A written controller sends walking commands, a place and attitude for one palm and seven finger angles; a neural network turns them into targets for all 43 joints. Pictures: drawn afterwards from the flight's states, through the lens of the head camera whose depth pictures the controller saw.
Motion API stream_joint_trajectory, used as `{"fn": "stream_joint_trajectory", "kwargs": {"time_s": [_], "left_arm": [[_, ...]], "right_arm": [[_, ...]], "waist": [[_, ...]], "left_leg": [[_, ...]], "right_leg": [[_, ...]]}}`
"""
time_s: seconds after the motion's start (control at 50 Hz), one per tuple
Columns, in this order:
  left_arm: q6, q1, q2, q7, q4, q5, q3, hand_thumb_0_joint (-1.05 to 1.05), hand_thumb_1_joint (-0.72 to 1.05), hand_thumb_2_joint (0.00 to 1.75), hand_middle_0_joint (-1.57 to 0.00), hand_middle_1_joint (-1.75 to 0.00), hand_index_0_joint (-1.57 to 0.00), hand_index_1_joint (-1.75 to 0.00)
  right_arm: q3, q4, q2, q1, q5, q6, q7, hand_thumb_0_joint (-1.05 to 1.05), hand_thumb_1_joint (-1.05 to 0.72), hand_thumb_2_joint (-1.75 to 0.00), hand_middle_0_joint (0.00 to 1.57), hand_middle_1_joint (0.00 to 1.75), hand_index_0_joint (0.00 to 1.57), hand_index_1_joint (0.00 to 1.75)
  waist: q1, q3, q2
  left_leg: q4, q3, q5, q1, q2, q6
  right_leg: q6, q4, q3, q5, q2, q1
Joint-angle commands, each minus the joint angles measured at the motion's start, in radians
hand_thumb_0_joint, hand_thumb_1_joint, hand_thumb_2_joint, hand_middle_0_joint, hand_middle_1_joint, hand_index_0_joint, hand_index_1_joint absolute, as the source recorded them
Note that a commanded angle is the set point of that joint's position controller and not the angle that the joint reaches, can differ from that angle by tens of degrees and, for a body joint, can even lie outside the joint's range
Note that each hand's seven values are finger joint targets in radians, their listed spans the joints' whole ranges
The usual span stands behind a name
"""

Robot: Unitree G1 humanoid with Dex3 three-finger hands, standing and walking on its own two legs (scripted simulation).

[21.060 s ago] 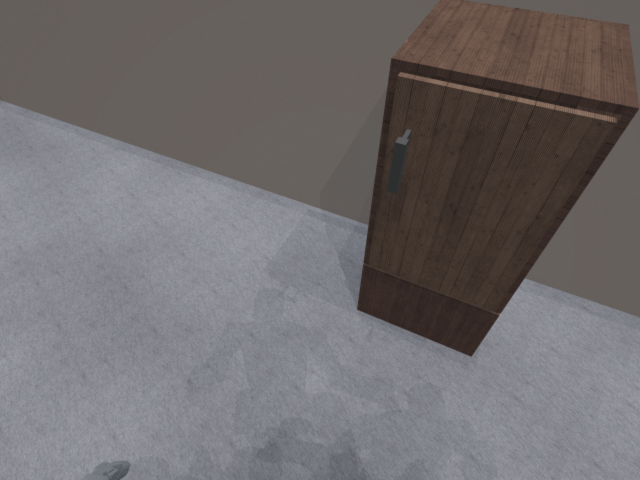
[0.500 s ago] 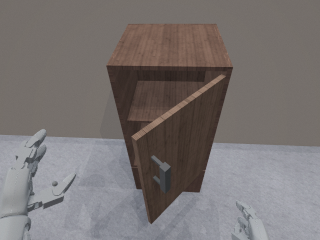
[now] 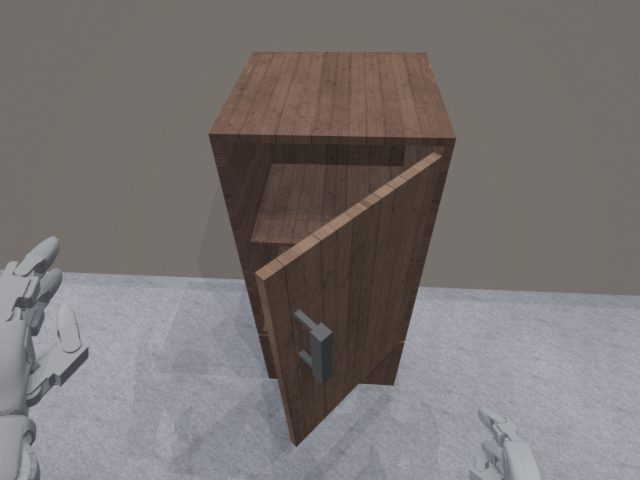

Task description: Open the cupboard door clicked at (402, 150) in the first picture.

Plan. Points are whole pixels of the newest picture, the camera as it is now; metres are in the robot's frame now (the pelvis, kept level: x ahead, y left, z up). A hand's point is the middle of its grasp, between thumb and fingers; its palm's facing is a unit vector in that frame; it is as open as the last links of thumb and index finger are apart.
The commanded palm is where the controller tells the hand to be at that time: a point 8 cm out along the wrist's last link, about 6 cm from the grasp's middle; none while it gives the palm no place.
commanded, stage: draw the hand back to the body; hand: left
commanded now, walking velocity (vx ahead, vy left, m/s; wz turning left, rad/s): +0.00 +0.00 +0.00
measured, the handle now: (312, 346) +0.32 +0.06 -0.05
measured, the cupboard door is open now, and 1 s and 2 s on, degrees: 48 48 48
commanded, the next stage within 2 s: step back with the hand held close in 0.04 s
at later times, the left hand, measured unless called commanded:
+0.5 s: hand (77, 357) +0.17 +0.26 +0.15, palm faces +0.34 -0.79 -0.51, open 7.4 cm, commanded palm +0.12 +0.30 +0.17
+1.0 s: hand out of the picture +0.09 +0.29 +0.15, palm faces +0.47 -0.76 -0.45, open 7.4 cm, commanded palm +0.03 +0.32 +0.17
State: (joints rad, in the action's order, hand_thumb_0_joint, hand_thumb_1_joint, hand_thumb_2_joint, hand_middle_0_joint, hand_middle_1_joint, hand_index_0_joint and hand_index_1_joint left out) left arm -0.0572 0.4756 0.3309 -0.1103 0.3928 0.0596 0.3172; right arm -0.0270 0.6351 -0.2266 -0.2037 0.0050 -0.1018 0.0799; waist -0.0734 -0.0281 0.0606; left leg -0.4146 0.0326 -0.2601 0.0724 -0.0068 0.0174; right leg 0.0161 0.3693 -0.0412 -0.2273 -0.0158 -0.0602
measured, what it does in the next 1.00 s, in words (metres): shifts its weight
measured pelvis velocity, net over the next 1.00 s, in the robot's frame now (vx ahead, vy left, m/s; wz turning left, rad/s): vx -0.10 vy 0.02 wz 0.00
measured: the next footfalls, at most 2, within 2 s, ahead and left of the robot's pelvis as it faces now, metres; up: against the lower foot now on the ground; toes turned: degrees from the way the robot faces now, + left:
right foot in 1.36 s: -0.25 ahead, -0.10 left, +0.00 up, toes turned -1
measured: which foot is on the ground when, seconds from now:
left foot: down 0.00-1.00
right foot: down 0.00-1.00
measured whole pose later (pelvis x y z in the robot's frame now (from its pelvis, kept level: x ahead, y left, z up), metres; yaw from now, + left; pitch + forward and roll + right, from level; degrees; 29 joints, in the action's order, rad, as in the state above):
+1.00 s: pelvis -0.10 +0.02 -0.02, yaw +0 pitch -1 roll -2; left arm -0.22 0.52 0.37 -0.16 0.52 0.01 0.43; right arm 0.00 0.57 -0.22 -0.21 0.00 -0.08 0.08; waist -0.02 -0.06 0.01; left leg -0.67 0.04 -0.28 0.43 0.01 0.05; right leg -0.01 0.57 -0.01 -0.15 -0.01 -0.39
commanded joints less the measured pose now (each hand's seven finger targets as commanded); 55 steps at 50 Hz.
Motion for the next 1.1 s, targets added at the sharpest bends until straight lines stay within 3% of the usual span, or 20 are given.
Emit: {"fn": "stream_joint_trajectory", "kwargs": {"time_s": [0.0, 0.08, 0.12, 0.14, 0.16, 0.2, 0.26, 0.34, 0.46, 0.56, 0.66, 0.72, 0.8, 0.82, 0.86, 0.92, 0.98, 1.02, 1.04, 1.08], "left_arm": [[-0.081, -0.1, 0.195, -0.017, 0.227, -0.004, 0.13, 0.0, 0.9, 0.9, -0.2, -0.3, -0.2, -0.3], [-0.082, -0.087, 0.183, -0.013, 0.188, 0.0, 0.126, 0.0, 0.9, 0.9, -0.2, -0.3, -0.2, -0.3], [-0.085, -0.096, 0.185, -0.012, 0.191, -0.002, 0.121, 0.0, 0.9, 0.9, -0.2, -0.3, -0.2, -0.3], [-0.093, -0.183, 0.22, -0.017, 0.24, -0.001, 0.143, 0.0, 0.9, 0.9, -0.2, -0.3, -0.2, -0.3], [-0.128, -0.214, 0.311, -0.023, 0.234, -0.007, 0.245, 0.0, 0.9, 0.9, -0.2, -0.3, -0.2, -0.3], [-0.134, -0.064, 0.217, -0.009, 0.149, -0.011, 0.175, 0.0, 0.9, 0.9, -0.2, -0.3, -0.2, -0.3], [-0.15, -0.009, 0.212, -0.011, 0.182, -0.013, 0.169, 0.0, 0.9, 0.9, -0.2, -0.3, -0.2, -0.3], [-0.154, 0.037, 0.246, -0.024, 0.229, -0.011, 0.201, 0.0, 0.9, 0.9, -0.2, -0.3, -0.2, -0.3], [-0.158, 0.084, 0.268, -0.037, 0.249, -0.006, 0.237, 0.0, 0.9, 0.9, -0.2, -0.3, -0.2, -0.3], [-0.164, 0.084, 0.259, -0.047, 0.266, -0.013, 0.222, 0.0, 0.9, 0.9, -0.2, -0.3, -0.2, -0.3], [-0.189, 0.064, 0.259, -0.058, 0.301, -0.034, 0.231, 0.0, 0.9, 0.9, -0.2, -0.3, -0.2, -0.3], [-0.202, 0.055, 0.261, -0.064, 0.308, -0.048, 0.249, 0.0, 0.9, 0.9, -0.2, -0.3, -0.2, -0.3], [-0.215, 0.035, 0.242, -0.063, 0.315, -0.061, 0.254, 0.0, 0.9, 0.9, -0.2, -0.3, -0.2, -0.3], [-0.217, 0.023, 0.245, -0.063, 0.327, -0.063, 0.255, 0.0, 0.9, 0.9, -0.2, -0.3, -0.2, -0.3], [-0.22, 0.02, 0.238, -0.062, 0.319, -0.06, 0.25, 0.0, 0.9, 0.9, -0.2, -0.3, -0.2, -0.3], [-0.223, -0.009, 0.255, -0.067, 0.337, -0.048, 0.245, 0.0, 0.9, 0.9, -0.2, -0.3, -0.2, -0.3], [-0.228, -0.002, 0.253, -0.08, 0.339, -0.037, 0.227, 0.0, 0.9, 0.9, -0.2, -0.3, -0.2, -0.3], [-0.233, 0.0, 0.268, -0.085, 0.358, -0.034, 0.242, 0.0, 0.9, 0.9, -0.2, -0.3, -0.2, -0.3], [-0.236, 0.016, 0.271, -0.086, 0.362, -0.036, 0.254, 0.0, 0.9, 0.9, -0.2, -0.3, -0.2, -0.3], [-0.249, 0.021, 0.265, -0.08, 0.392, -0.054, 0.29, 0.0, 0.9, 0.9, -0.2, -0.3, -0.2, -0.3]], "right_arm": [[0.04, -0.158, -0.101, 0.143, -0.001, -0.064, 0.011, 0.0, -0.9, -0.9, 0.2, 0.3, 0.2, 0.3], [0.043, -0.154, -0.102, 0.146, -0.001, -0.062, 0.01, 0.0, -0.9, -0.9, 0.2, 0.3, 0.2, 0.3], [0.045, -0.151, -0.104, 0.147, -0.001, -0.064, 0.01, 0.0, -0.9, -0.9, 0.2, 0.3, 0.2, 0.3], [0.045, -0.151, -0.107, 0.154, -0.001, -0.067, 0.011, 0.0, -0.9, -0.9, 0.2, 0.3, 0.2, 0.3], [0.045, -0.184, -0.127, 0.135, -0.013, -0.047, 0.013, 0.0, -0.9, -0.9, 0.2, 0.3, 0.2, 0.3], [0.054, -0.173, -0.123, 0.133, -0.003, -0.019, 0.007, 0.0, -0.9, -0.9, 0.2, 0.3, 0.2, 0.3], [0.062, -0.187, -0.127, 0.135, -0.002, 0.0, 0.006, 0.0, -0.9, -0.9, 0.2, 0.3, 0.2, 0.3], [0.071, -0.209, -0.126, 0.135, -0.007, 0.02, 0.013, 0.0, -0.9, -0.9, 0.2, 0.3, 0.2, 0.3], [0.083, -0.234, -0.123, 0.134, -0.016, 0.042, 0.018, 0.0, -0.9, -0.9, 0.2, 0.3, 0.2, 0.3], [0.084, -0.237, -0.129, 0.126, -0.018, 0.039, 0.018, 0.0, -0.9, -0.9, 0.2, 0.3, 0.2, 0.3], [0.083, -0.248, -0.141, 0.116, -0.015, 0.02, 0.02, 0.0, -0.9, -0.9, 0.2, 0.3, 0.2, 0.3], [0.085, -0.252, -0.147, 0.11, -0.01, 0.005, 0.023, 0.0, -0.9, -0.9, 0.2, 0.3, 0.2, 0.3], [0.088, -0.25, -0.144, 0.092, -0.007, -0.016, 0.023, 0.0, -0.9, -0.9, 0.2, 0.3, 0.2, 0.3], [0.089, -0.249, -0.145, 0.09, -0.005, -0.02, 0.022, 0.0, -0.9, -0.9, 0.2, 0.3, 0.2, 0.3], [0.088, -0.241, -0.138, 0.077, -0.006, -0.029, 0.021, 0.0, -0.9, -0.9, 0.2, 0.3, 0.2, 0.3], [0.089, -0.218, -0.136, 0.071, 0.003, -0.034, 0.015, 0.0, -0.9, -0.9, 0.2, 0.3, 0.2, 0.3], [0.079, -0.195, -0.121, 0.072, 0.0, -0.03, 0.011, 0.0, -0.9, -0.9, 0.2, 0.3, 0.2, 0.3], [0.08, -0.195, -0.131, 0.081, 0.0, -0.024, 0.015, 0.0, -0.9, -0.9, 0.2, 0.3, 0.2, 0.3], [0.076, -0.205, -0.133, 0.091, 0.0, -0.023, 0.018, 0.0, -0.9, -0.9, 0.2, 0.3, 0.2, 0.3], [0.082, -0.217, -0.149, 0.111, 0.003, -0.037, 0.022, 0.0, -0.9, -0.9, 0.2, 0.3, 0.2, 0.3]], "waist": [[0.003, 0.065, 0.016], [0.002, 0.045, -0.024], [0.002, 0.046, 0.005], [0.007, 0.065, 0.004], [0.056, -0.021, -0.036], [0.06, 0.022, -0.08], [0.06, 0.103, -0.012], [0.058, 0.18, -0.02], [0.058, 0.184, -0.04], [0.064, 0.146, -0.024], [0.067, 0.091, 0.012], [0.063, 0.087, 0.058], [0.066, 0.093, 0.053], [0.068, 0.091, 0.062], [0.075, 0.078, -0.014], [0.085, 0.064, -0.097], [0.09, 0.079, -0.121], [0.092, 0.077, -0.05], [0.088, 0.068, 0.016], [0.068, 0.121, 0.229]], "left_leg": [[0.062, -0.021, 0.236, 0.008, -0.018, -0.001], [0.068, -0.018, 0.21, 0.011, -0.019, 0.003], [0.068, -0.017, 0.203, 0.01, -0.017, 0.003], [0.068, -0.019, 0.197, 0.002, -0.014, 0.004], [0.031, -0.033, 0.12, 0.074, -0.028, 0.019], [-0.002, -0.032, 0.128, 0.055, -0.022, 0.019], [0.01, -0.024, 0.202, 0.057, -0.032, 0.013], [0.013, -0.029, 0.302, 0.074, -0.045, 0.008], [0.013, -0.035, 0.301, 0.134, -0.056, 0.007], [0.028, -0.05, 0.152, 0.221, -0.06, 0.018], [0.104, -0.102, -0.16, 0.409, -0.09, 0.05], [0.149, -0.146, -0.304, 0.559, -0.12, 0.075], [0.14, -0.172, -0.411, 0.674, -0.148, 0.097], [0.125, -0.171, -0.412, 0.676, -0.138, 0.094], [0.05, -0.141, -0.4, 0.641, -0.107, 0.081], [-0.101, -0.099, -0.306, 0.452, -0.037, 0.04], [-0.174, -0.086, -0.212, 0.312, -0.014, 0.016], [-0.083, -0.131, -0.244, 0.34, -0.041, 0.023], [0.021, -0.182, -0.31, 0.437, -0.087, 0.044], [0.289, -0.369, -0.532, 0.721, -0.262, 0.118]], "right_leg": [[0.006, -0.053, 0.023, 0.185, 0.015, -0.005], [0.003, -0.066, 0.025, 0.162, 0.013, -0.013], [0.006, -0.072, 0.029, 0.158, 0.016, -0.01], [0.004, -0.074, 0.034, 0.155, 0.016, -0.008], [0.002, -0.128, 0.131, 0.182, 0.056, -0.135], [0.004, -0.135, 0.136, 0.204, 0.083, -0.149], [0.001, -0.082, 0.11, 0.291, 0.086, -0.105], [-0.008, -0.021, 0.081, 0.376, 0.077, -0.056], [-0.013, 0.024, 0.083, 0.372, 0.068, -0.065], [-0.014, 0.021, 0.099, 0.24, 0.064, -0.087], [-0.023, 0.069, 0.098, 0.054, 0.037, -0.046], [-0.028, 0.164, 0.089, 0.052, 0.014, 0.044], [-0.032, 0.265, 0.103, 0.076, -0.002, 0.099], [-0.027, 0.264, 0.113, 0.076, 0.002, 0.089], [-0.015, 0.207, 0.162, 0.033, 0.03, 0.011], [0.029, 0.027, 0.255, -0.142, 0.107, -0.233], [0.047, -0.026, 0.242, -0.176, 0.145, -0.377], [0.028, 0.018, 0.187, -0.175, 0.107, -0.356], [0.003, 0.1, 0.149, -0.158, 0.06, -0.276], [-0.044, 0.478, 0.047, -0.021, -0.07, 0.044]]}}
